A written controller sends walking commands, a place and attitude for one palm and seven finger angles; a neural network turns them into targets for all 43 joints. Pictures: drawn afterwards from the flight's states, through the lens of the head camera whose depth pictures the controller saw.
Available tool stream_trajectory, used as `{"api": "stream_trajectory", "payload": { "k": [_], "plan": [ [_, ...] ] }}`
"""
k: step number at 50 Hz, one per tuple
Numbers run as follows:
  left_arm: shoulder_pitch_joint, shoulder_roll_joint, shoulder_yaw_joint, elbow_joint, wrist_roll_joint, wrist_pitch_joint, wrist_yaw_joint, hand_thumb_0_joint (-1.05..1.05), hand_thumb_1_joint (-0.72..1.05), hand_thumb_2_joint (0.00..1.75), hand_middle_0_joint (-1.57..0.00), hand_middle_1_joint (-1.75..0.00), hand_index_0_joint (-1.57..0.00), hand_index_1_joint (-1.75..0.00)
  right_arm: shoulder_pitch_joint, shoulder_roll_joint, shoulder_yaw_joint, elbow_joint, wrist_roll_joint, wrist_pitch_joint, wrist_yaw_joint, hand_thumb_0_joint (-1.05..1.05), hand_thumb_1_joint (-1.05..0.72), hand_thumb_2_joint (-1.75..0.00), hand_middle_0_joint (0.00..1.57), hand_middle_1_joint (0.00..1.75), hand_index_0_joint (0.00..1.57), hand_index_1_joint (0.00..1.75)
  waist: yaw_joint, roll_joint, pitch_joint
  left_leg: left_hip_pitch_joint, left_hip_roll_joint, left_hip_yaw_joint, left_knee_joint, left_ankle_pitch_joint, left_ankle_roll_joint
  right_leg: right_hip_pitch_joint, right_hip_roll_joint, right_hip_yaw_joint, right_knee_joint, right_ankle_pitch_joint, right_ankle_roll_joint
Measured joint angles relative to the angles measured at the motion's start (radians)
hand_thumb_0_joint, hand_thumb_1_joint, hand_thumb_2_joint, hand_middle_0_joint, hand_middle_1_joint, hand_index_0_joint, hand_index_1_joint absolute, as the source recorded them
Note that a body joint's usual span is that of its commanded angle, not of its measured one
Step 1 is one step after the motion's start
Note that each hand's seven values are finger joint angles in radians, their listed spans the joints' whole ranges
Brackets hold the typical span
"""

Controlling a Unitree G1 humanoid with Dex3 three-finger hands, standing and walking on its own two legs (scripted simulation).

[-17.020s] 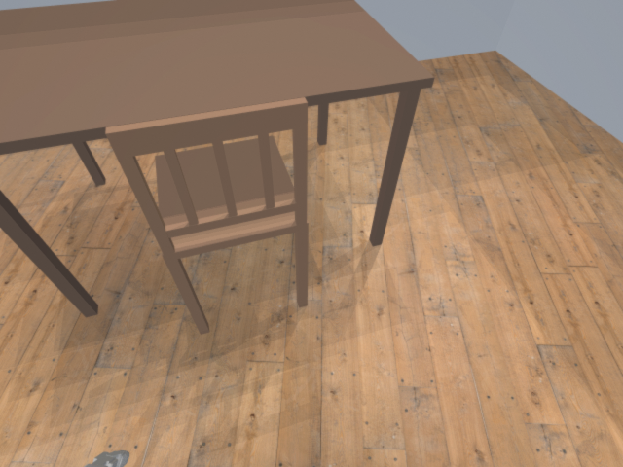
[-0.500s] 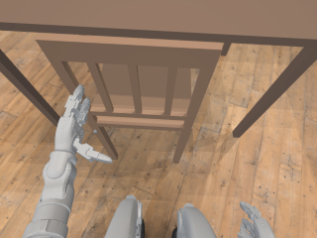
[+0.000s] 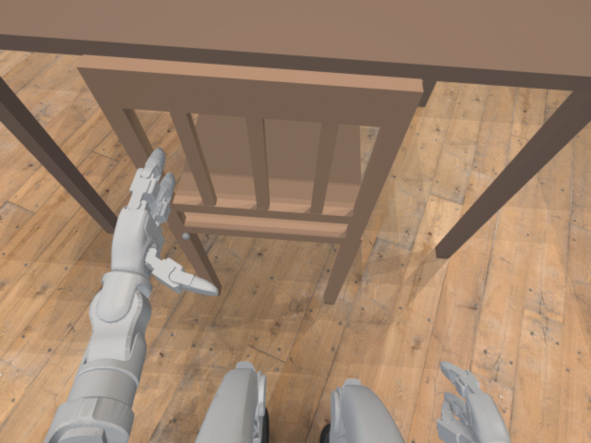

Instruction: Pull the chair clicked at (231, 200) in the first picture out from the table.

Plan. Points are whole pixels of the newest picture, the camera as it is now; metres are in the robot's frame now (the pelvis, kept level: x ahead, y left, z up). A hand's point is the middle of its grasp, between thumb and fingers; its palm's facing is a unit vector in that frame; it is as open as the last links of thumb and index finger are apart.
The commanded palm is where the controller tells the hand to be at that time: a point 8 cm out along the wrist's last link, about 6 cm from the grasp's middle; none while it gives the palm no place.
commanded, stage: push the fingers through the gap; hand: left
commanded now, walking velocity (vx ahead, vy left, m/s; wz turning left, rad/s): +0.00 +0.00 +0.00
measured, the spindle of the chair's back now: (259, 167) +0.50 +0.08 +0.01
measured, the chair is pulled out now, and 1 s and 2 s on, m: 0.00 0.00 0.00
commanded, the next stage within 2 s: hook a spindle and tug to test in 1.48 s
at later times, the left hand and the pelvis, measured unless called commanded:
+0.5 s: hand (194, 204) +0.42 +0.16 +0.03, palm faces -0.01 -1.00 -0.04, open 17.0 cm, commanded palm +0.40 +0.21 +0.03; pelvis +0.00 +0.00 +0.00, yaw -1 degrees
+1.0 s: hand (203, 174) +0.47 +0.16 +0.03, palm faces +0.00 -1.00 -0.04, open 17.0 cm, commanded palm +0.45 +0.20 +0.03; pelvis +0.00 +0.00 -0.01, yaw -1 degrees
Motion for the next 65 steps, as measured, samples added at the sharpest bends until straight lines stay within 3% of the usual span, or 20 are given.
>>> {"api": "stream_trajectory", "payload": {
  "k": [10, 33, 55, 65],
  "plan": [
    [-0.075, 0.01, 0.023, 0.072, 0.005, 0.013, 0.0, -0.01, -0.5, 0.3, -0.06, -0.08, -0.06, -0.08, 0.018, -0.002, -0.002, 0.013, 0.001, 0.011, 0.002, 0.01, -0.9, -0.9, 0.21, 0.3, 0.2, 0.3, -0.014, 0.001, -0.002, -0.007, 0.003, 0.004, -0.006, 0.004, -0.001, -0.011, 0.003, 0.004, -0.003, 0.005, -0.001],
    [-0.253, 0.04, 0.085, 0.27, 0.034, -0.03, 0.011, -0.01, -0.5, 0.3, -0.06, -0.08, -0.06, -0.08, 0.066, -0.009, -0.01, 0.047, -0.008, 0.025, 0.017, 0.01, -0.9, -0.9, 0.21, 0.3, 0.2, 0.3, -0.044, 0.007, -0.005, -0.033, 0.007, 0.011, -0.009, 0.011, 0.0, -0.043, 0.007, 0.013, -0.002, 0.014, 0.0],
    [-0.473, 0.116, 0.16, 0.498, 0.076, -0.049, 0.011, -0.01, -0.5, 0.3, -0.06, -0.08, -0.06, -0.08, 0.094, -0.015, -0.005, 0.058, -0.024, 0.05, 0.033, 0.01, -0.9, -0.9, 0.21, 0.3, 0.2, 0.3, -0.084, 0.009, 0.0, -0.097, 0.012, 0.008, 0.019, 0.01, 0.002, -0.105, 0.012, 0.011, 0.022, 0.015, 0.0],
    [-0.478, 0.113, 0.162, 0.505, 0.08, -0.05, 0.014, -0.01, -0.5, 0.3, -0.06, -0.08, -0.06, -0.08, 0.116, -0.015, -0.009, 0.062, -0.024, 0.075, 0.044, 0.01, -0.9, -0.9, 0.2, 0.3, 0.2, 0.3, -0.091, 0.012, 0.0, -0.095, 0.015, 0.012, 0.01, 0.01, 0.004, -0.105, 0.015, 0.016, 0.01, 0.02, 0.003]
  ]
}}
